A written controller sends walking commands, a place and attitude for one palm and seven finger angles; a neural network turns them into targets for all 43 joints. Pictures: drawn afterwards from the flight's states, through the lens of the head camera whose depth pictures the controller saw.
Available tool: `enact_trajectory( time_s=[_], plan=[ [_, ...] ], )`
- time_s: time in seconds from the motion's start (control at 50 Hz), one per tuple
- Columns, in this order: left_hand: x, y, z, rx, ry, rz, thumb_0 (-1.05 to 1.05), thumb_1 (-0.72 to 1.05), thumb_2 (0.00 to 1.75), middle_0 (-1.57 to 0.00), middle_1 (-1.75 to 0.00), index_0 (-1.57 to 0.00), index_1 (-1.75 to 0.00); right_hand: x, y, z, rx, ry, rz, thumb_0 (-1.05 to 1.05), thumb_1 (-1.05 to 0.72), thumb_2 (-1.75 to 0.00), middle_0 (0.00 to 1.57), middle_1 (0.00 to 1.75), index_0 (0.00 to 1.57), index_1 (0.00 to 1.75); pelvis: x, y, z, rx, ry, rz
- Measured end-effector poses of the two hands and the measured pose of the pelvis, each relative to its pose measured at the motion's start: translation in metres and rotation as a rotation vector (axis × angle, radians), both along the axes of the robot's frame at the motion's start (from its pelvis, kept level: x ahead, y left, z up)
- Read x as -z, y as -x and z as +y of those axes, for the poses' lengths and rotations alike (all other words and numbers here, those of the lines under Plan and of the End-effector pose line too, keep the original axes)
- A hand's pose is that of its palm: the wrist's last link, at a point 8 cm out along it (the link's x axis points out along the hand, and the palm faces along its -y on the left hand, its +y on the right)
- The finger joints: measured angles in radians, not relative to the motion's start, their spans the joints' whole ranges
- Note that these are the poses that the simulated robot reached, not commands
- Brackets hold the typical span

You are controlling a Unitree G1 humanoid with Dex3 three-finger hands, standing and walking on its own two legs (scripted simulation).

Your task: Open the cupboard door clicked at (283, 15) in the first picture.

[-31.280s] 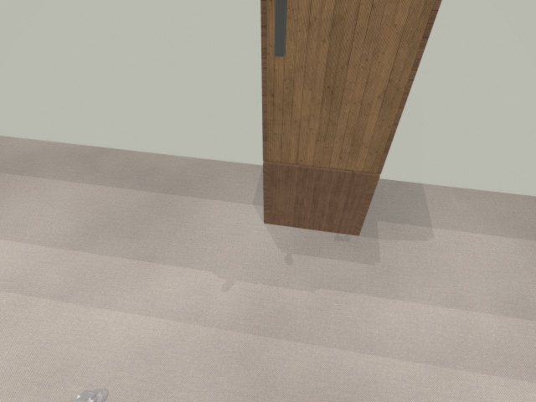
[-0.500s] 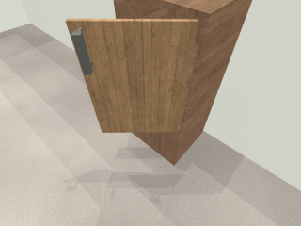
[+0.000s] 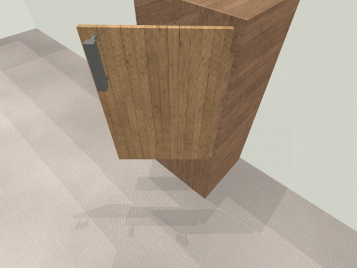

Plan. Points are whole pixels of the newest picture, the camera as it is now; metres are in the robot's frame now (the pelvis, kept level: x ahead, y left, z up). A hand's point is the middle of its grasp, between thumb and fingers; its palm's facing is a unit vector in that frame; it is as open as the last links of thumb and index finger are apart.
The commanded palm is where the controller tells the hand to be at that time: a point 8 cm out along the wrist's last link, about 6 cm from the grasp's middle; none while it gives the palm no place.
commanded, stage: look again from close up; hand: left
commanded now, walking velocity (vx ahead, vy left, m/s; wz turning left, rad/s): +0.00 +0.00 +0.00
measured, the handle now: (98, 63) +0.60 +0.27 +0.15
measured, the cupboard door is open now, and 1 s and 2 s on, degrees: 42 42 42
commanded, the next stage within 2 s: shuffle to correct the standing spot in 0.46 s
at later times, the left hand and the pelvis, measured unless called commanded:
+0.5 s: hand out of the picture -0.01 +0.17 -0.18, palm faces +0.03 -0.99 -0.17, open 7.4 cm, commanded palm none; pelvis +0.00 +0.01 +0.00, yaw +0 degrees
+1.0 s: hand out of the picture +0.04 +0.19 -0.18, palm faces +0.04 -0.99 -0.14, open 7.4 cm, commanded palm none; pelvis +0.06 +0.02 +0.00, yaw +0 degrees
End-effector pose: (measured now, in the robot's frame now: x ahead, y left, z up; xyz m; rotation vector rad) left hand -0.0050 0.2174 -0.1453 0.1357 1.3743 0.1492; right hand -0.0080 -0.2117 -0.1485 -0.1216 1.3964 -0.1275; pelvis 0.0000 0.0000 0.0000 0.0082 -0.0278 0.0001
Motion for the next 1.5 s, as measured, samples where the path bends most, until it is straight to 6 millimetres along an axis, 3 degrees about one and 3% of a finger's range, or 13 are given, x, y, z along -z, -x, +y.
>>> enact_trajectory(
  time_s=[0.66,0.88,0.94,1.04,1.1,1.2,1.28,1.42,1.5],
  plan=[
    [0.003,0.005,-0.001,-0.018,0.018,0.020,0.00,0.91,0.90,-0.20,-0.30,-0.20,-0.30,0.002,0.003,0.011,0.002,-0.010,0.018,0.00,-0.91,-0.90,0.20,0.30,0.20,0.30,0.001,-0.005,0.006,-0.003,-0.001,0.001],
    [0.019,0.008,0.014,-0.090,0.054,0.071,0.00,0.91,0.90,-0.20,-0.30,-0.20,-0.30,0.001,-0.009,0.017,-0.004,0.037,0.045,0.00,-0.91,-0.90,0.20,0.30,0.20,0.30,0.012,-0.036,0.023,-0.017,0.004,0.012],
    [0.016,-0.008,0.018,-0.050,0.053,0.097,0.00,0.91,0.90,-0.20,-0.30,-0.20,-0.30,-0.002,-0.009,0.024,0.028,0.036,0.042,0.00,-0.91,-0.90,0.20,0.30,0.20,0.30,0.010,-0.047,0.026,-0.001,0.000,0.020],
    [0.006,-0.065,0.024,-0.013,0.013,0.035,0.02,0.93,0.90,-0.20,-0.30,-0.20,-0.30,-0.008,0.000,0.036,0.037,0.001,0.130,0.00,-0.91,-0.90,0.20,0.30,0.20,0.30,0.003,-0.064,0.021,-0.012,0.004,0.027],
    [0.006,-0.096,0.029,-0.012,-0.026,-0.026,0.02,0.95,0.90,-0.20,-0.30,-0.20,-0.30,-0.002,-0.002,0.036,0.042,-0.025,0.183,0.00,-0.91,-0.90,0.20,0.30,0.20,0.30,0.008,-0.076,0.013,-0.023,-0.011,0.022],
    [0.004,-0.132,0.025,-0.003,-0.059,-0.084,0.01,0.94,0.90,-0.19,-0.30,-0.20,-0.30,0.013,-0.030,0.025,0.060,-0.036,0.179,0.00,-0.91,-0.90,0.20,0.30,0.20,0.30,0.014,-0.087,0.006,-0.036,-0.007,0.026],
    [0.007,-0.147,0.019,-0.004,-0.048,-0.122,0.01,0.92,0.90,-0.19,-0.30,-0.20,-0.30,0.016,-0.064,0.012,0.045,-0.006,0.097,0.00,-0.91,-0.90,0.20,0.30,0.20,0.30,0.016,-0.083,0.006,-0.053,-0.008,0.028],
    [0.010,-0.149,0.011,-0.016,-0.008,-0.156,0.00,0.92,0.90,-0.20,-0.30,-0.20,-0.30,0.008,-0.113,-0.003,-0.009,0.051,-0.069,0.00,-0.92,-0.90,0.20,0.30,0.20,0.30,0.015,-0.072,0.007,-0.023,-0.027,0.010],
    [0.005,-0.139,0.013,0.016,-0.032,-0.179,-0.01,0.92,0.90,-0.20,-0.30,-0.20,-0.30,0.005,-0.135,-0.016,-0.035,0.053,-0.156,0.00,-0.92,-0.90,0.20,0.30,0.20,0.30,0.017,-0.069,0.003,-0.025,-0.012,0.006]
  ],
)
